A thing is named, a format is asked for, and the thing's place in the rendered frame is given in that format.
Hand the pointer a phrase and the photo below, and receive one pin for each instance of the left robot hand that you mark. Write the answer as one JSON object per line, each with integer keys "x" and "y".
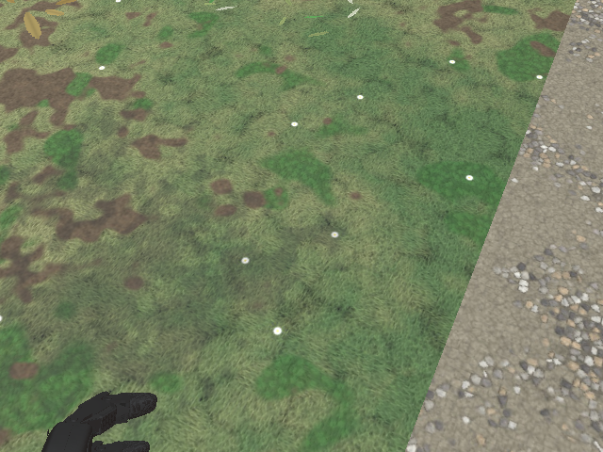
{"x": 94, "y": 417}

